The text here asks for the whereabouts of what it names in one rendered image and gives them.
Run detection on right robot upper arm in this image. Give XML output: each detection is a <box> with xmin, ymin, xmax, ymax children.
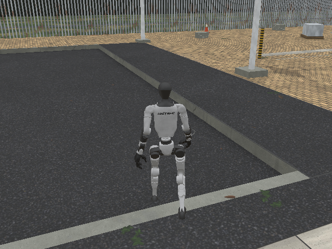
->
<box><xmin>176</xmin><ymin>104</ymin><xmax>190</xmax><ymax>131</ymax></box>

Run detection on left robot upper arm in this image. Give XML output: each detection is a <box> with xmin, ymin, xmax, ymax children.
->
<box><xmin>143</xmin><ymin>105</ymin><xmax>155</xmax><ymax>135</ymax></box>

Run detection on left robot forearm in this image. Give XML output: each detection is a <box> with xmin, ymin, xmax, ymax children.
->
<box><xmin>137</xmin><ymin>127</ymin><xmax>148</xmax><ymax>155</ymax></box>

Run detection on right robot forearm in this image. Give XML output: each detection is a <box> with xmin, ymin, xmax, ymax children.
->
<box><xmin>184</xmin><ymin>124</ymin><xmax>192</xmax><ymax>141</ymax></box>

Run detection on robot left foot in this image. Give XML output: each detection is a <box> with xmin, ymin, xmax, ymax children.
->
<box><xmin>151</xmin><ymin>195</ymin><xmax>158</xmax><ymax>202</ymax></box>

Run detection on robot right hand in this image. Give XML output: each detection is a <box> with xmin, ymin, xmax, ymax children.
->
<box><xmin>179</xmin><ymin>138</ymin><xmax>191</xmax><ymax>148</ymax></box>

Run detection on robot left hand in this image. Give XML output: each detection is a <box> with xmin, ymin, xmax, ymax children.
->
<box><xmin>134</xmin><ymin>153</ymin><xmax>147</xmax><ymax>169</ymax></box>

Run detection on robot head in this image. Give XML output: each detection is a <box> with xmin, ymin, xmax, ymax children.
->
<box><xmin>157</xmin><ymin>82</ymin><xmax>174</xmax><ymax>107</ymax></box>

